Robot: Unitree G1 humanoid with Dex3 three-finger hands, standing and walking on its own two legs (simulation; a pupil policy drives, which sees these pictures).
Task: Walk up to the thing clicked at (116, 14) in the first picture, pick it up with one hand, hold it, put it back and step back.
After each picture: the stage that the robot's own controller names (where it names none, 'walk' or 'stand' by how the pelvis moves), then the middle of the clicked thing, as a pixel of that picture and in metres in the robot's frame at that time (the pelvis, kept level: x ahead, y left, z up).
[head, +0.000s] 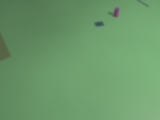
stand; (116, 12) +1.92 -0.45 -0.72
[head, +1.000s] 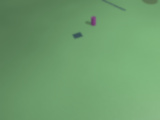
walk; (93, 21) +1.82 -0.02 -0.69
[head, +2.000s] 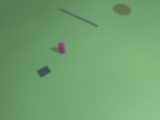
walk; (61, 48) +1.18 +0.30 -0.71
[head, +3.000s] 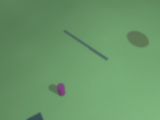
walk; (61, 89) +0.67 +0.24 -0.70
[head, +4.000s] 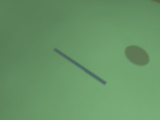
walk; out of the picture +0.35 +0.23 -0.70
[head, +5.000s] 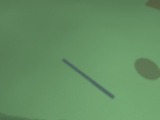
stand; out of the picture +0.28 +0.21 -0.72
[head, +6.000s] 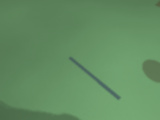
stand; out of the picture +0.29 +0.19 -0.72
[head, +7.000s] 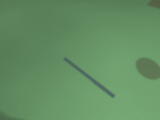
stand; out of the picture +0.31 +0.22 -0.72
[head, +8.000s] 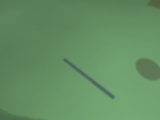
stand; out of the picture +0.29 +0.22 -0.73
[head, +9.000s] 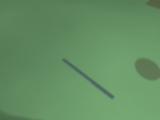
go down; out of the picture +0.28 +0.22 -0.73
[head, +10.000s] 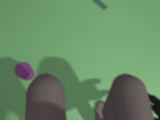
go down; (25, 71) +0.37 +0.25 -0.32
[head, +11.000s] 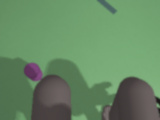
approach; (34, 72) +0.37 +0.24 -0.31
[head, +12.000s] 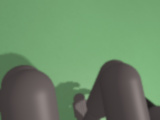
close in; out of the picture +0.35 +0.27 -0.21
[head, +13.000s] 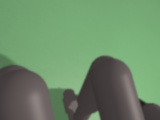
close; out of the picture +0.35 +0.28 -0.22
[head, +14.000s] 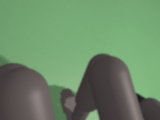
lift; out of the picture +0.36 +0.27 -0.21
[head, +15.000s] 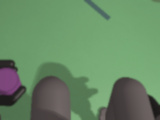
lift; (8, 84) +0.28 +0.27 -0.07
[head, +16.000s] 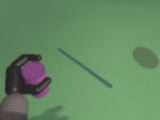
lift; (37, 80) +0.33 +0.18 +0.05
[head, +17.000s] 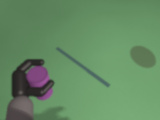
hold; (40, 83) +0.33 +0.17 +0.01
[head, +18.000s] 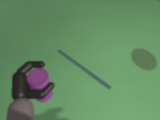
hold; (41, 85) +0.33 +0.17 +0.01
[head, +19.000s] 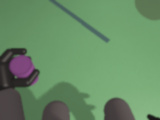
crouch; (25, 71) +0.37 +0.21 -0.06
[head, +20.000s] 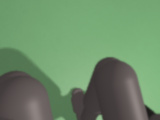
lower; out of the picture +0.37 +0.29 -0.21
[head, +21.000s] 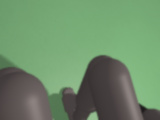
lower; out of the picture +0.37 +0.31 -0.21
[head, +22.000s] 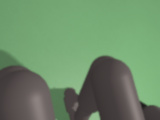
lower; out of the picture +0.35 +0.30 -0.22
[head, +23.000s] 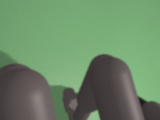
lower; out of the picture +0.36 +0.29 -0.22
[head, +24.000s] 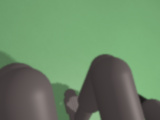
rest; out of the picture +0.35 +0.29 -0.21
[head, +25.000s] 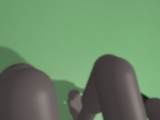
withdraw; out of the picture +0.34 +0.27 -0.21
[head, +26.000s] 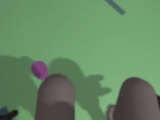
walk; (40, 70) +0.38 +0.23 -0.31
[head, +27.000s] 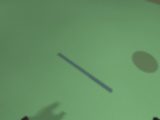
stand; out of the picture +0.29 +0.21 -0.65
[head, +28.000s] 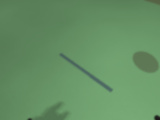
stand; out of the picture +0.31 +0.23 -0.67
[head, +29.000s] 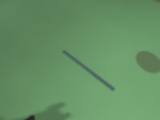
stand; out of the picture +0.31 +0.23 -0.67
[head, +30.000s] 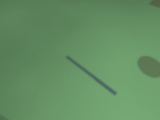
walk; out of the picture +0.32 +0.23 -0.72
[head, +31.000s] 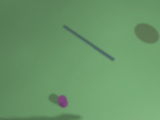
walk; (63, 101) +0.46 +0.20 -0.70
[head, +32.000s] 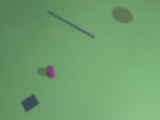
walk; (50, 71) +0.72 +0.30 -0.70
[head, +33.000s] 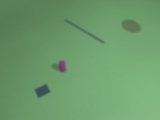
stand; (62, 66) +0.95 +0.25 -0.71
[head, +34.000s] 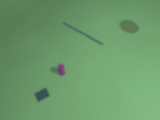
stand; (61, 69) +0.94 +0.26 -0.72
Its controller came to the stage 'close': yes
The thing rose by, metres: 0.72
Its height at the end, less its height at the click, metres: +0.00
